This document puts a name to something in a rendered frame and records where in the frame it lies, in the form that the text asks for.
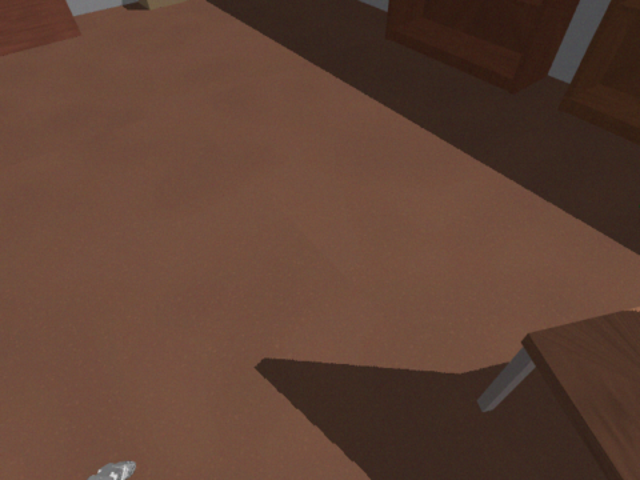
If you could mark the chair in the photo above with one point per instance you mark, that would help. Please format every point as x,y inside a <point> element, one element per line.
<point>592,367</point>

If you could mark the bookshelf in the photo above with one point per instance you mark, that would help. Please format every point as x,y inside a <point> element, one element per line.
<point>605,90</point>
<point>508,43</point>

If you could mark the left robot hand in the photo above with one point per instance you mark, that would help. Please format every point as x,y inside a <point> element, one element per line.
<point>119,471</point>

